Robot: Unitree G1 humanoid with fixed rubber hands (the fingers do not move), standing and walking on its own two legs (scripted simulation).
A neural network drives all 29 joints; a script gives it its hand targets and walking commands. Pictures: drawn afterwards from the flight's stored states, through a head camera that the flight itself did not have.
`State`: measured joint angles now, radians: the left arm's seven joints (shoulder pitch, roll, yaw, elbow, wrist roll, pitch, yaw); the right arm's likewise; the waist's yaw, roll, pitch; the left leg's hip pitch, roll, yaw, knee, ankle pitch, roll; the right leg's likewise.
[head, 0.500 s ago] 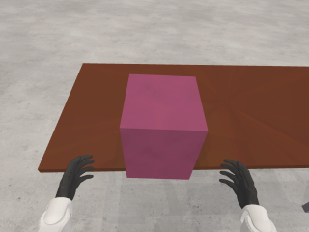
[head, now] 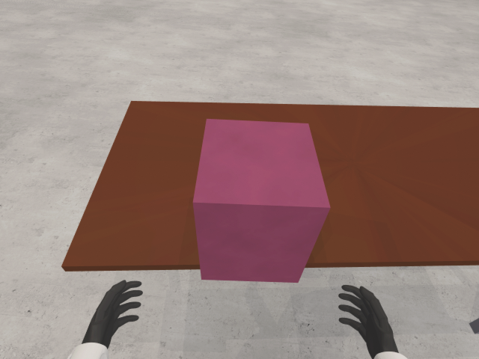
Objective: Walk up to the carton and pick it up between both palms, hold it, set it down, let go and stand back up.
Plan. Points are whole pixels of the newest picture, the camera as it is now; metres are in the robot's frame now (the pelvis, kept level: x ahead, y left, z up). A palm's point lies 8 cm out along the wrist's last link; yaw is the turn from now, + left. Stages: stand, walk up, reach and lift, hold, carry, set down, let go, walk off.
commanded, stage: set down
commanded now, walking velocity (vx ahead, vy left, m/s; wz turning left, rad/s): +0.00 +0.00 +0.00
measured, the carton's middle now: (253, 203) +0.41 +0.00 +0.02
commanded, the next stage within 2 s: let go in 0.68 s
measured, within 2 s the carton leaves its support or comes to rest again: neither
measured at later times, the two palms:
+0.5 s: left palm out of the picture +0.14 +0.24 -0.07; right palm out of the picture +0.16 -0.21 -0.07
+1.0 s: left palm (106, 357) +0.15 +0.23 -0.08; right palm out of the picture +0.15 -0.23 -0.08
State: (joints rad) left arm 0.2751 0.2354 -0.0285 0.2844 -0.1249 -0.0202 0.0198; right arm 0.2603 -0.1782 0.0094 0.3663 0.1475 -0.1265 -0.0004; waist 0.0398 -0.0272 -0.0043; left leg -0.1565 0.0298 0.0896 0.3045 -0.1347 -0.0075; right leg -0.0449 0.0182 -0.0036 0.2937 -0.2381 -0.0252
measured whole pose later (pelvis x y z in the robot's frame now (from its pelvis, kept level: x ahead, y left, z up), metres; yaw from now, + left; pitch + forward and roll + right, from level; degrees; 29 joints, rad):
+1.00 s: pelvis -0.01 +0.00 +0.00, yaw +0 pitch -1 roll +0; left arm 0.18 0.21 0.00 0.53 0.00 0.09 0.01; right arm 0.15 -0.20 -0.01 0.78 0.00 -0.23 0.03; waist 0.00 -0.03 0.04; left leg -0.18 0.03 0.08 0.36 -0.15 -0.01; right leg -0.07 0.02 -0.01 0.35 -0.26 -0.02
